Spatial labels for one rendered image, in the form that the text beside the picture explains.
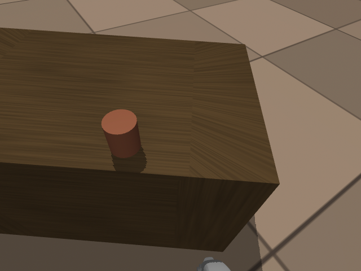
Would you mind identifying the can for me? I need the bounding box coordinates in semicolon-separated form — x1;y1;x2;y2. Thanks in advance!
102;109;141;158

